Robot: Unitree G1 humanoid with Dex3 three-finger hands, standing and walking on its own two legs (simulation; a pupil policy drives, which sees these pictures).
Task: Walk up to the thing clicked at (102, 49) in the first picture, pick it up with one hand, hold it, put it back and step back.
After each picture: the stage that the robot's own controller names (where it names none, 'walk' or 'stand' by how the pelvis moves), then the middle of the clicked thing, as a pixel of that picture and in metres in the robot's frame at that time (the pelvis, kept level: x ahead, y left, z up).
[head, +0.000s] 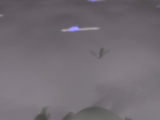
stand; (100, 53) +1.30 -0.29 -0.66
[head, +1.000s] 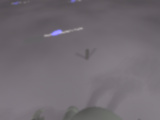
walk; (87, 54) +1.20 +0.09 -0.63
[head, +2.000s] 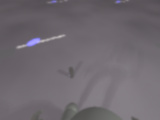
walk; (71, 72) +0.73 +0.28 -0.64
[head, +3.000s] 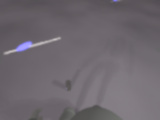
walk; (68, 85) +0.49 +0.21 -0.64
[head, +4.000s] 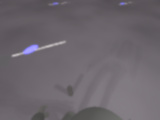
stand; (70, 91) +0.43 +0.22 -0.64
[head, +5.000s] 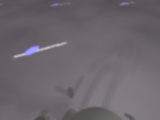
stand; (70, 93) +0.41 +0.22 -0.65
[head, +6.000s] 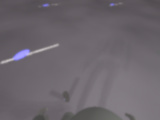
stand; (66, 97) +0.37 +0.24 -0.65
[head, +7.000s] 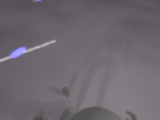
stand; (65, 92) +0.38 +0.27 -0.65
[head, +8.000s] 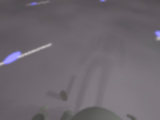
walk; (64, 96) +0.36 +0.28 -0.65
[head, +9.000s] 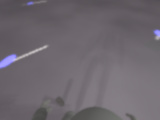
stand; (60, 102) +0.27 +0.32 -0.65
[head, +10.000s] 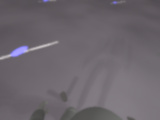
stand; (64, 97) +0.33 +0.26 -0.64
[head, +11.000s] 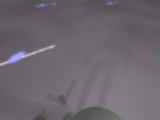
stand; (62, 100) +0.31 +0.29 -0.66
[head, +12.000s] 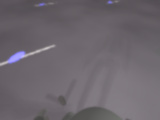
stand; (62, 100) +0.30 +0.29 -0.66
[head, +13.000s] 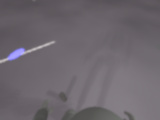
go down; (63, 97) +0.31 +0.29 -0.65
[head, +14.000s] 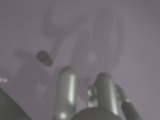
go down; (46, 60) +0.36 +0.34 -0.23
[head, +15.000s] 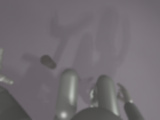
close in; (50, 63) +0.35 +0.34 -0.25
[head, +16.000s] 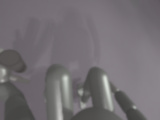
close in; (16, 64) +0.31 +0.37 -0.14
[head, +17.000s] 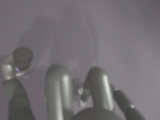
close; (23, 62) +0.32 +0.34 -0.15
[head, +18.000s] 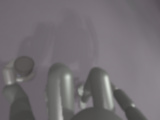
lift; (24, 69) +0.28 +0.33 -0.14
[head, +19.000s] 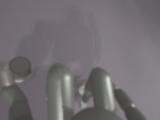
lift; (23, 70) +0.27 +0.34 -0.14
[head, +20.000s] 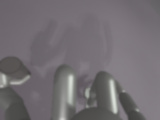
lift; (19, 71) +0.23 +0.39 -0.08
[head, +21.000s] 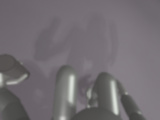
lift; (16, 70) +0.23 +0.41 -0.06
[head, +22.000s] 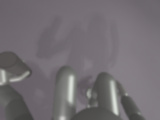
lift; (19, 67) +0.25 +0.41 -0.06
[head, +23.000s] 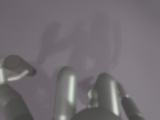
go down; (24, 68) +0.26 +0.41 -0.11
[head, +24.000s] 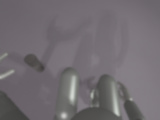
go down; (36, 64) +0.30 +0.43 -0.22
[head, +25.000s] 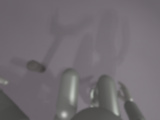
go down; (38, 67) +0.29 +0.42 -0.24
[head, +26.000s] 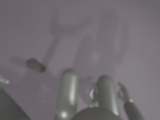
go down; (37, 66) +0.30 +0.42 -0.25
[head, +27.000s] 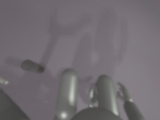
approach; (35, 67) +0.29 +0.43 -0.25
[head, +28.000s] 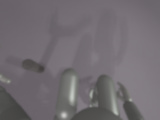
approach; (35, 67) +0.29 +0.43 -0.24
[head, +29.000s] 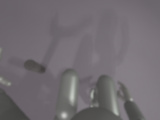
approach; (36, 67) +0.29 +0.42 -0.24
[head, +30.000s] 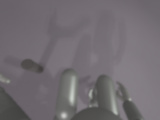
approach; (34, 67) +0.29 +0.43 -0.24
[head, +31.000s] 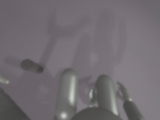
approach; (34, 67) +0.29 +0.43 -0.24
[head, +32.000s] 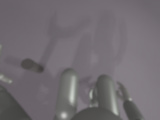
approach; (34, 67) +0.29 +0.43 -0.24
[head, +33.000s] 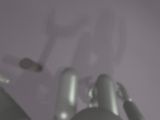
approach; (33, 66) +0.29 +0.43 -0.23
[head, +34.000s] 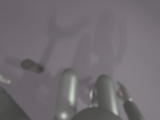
approach; (34, 67) +0.29 +0.43 -0.24
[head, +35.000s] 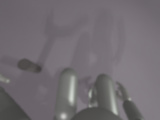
approach; (32, 67) +0.28 +0.43 -0.23
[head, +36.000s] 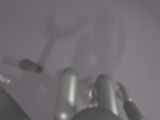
approach; (33, 67) +0.29 +0.43 -0.23
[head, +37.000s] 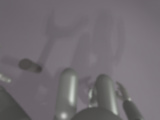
approach; (32, 67) +0.29 +0.43 -0.23
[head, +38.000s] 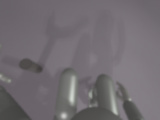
approach; (33, 67) +0.29 +0.43 -0.23
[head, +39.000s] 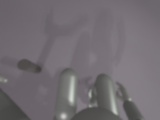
approach; (32, 67) +0.29 +0.43 -0.23
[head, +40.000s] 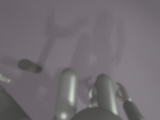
close in; (32, 67) +0.29 +0.43 -0.23
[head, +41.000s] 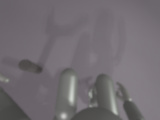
approach; (32, 67) +0.29 +0.43 -0.23
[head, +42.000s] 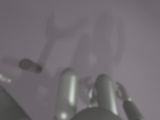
close in; (32, 67) +0.29 +0.43 -0.23
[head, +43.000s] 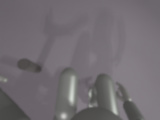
close in; (32, 67) +0.29 +0.43 -0.23
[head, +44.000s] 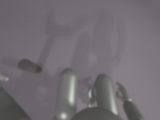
close in; (32, 67) +0.29 +0.43 -0.23
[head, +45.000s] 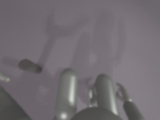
approach; (32, 67) +0.29 +0.43 -0.23
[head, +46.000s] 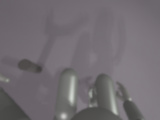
approach; (32, 67) +0.29 +0.43 -0.23
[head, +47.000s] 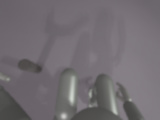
approach; (32, 67) +0.28 +0.43 -0.23
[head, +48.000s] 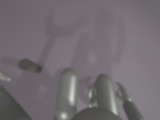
approach; (32, 67) +0.29 +0.43 -0.23
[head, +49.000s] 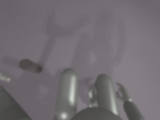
approach; (33, 67) +0.29 +0.43 -0.23
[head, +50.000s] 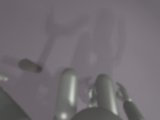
approach; (32, 67) +0.29 +0.43 -0.23
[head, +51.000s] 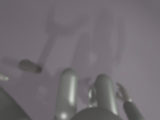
approach; (32, 67) +0.29 +0.43 -0.24
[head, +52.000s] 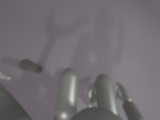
approach; (33, 67) +0.29 +0.43 -0.24
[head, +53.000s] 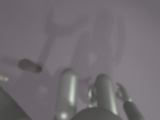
approach; (32, 67) +0.29 +0.43 -0.24
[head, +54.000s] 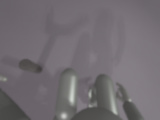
approach; (33, 67) +0.29 +0.43 -0.24
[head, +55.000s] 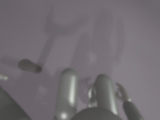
approach; (32, 67) +0.29 +0.43 -0.24
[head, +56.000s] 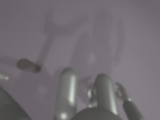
approach; (31, 67) +0.29 +0.43 -0.23
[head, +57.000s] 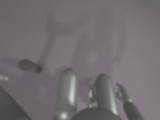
approach; (32, 67) +0.29 +0.43 -0.24
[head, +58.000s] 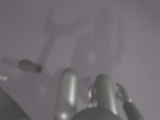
approach; (32, 67) +0.28 +0.43 -0.24
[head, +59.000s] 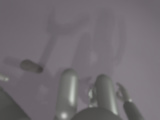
close in; (34, 67) +0.29 +0.43 -0.24
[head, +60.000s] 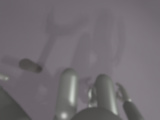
approach; (33, 67) +0.29 +0.43 -0.24
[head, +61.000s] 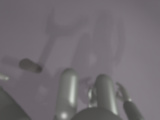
approach; (33, 67) +0.29 +0.43 -0.23
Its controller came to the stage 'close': yes
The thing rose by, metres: 0.13
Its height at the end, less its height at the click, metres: +0.00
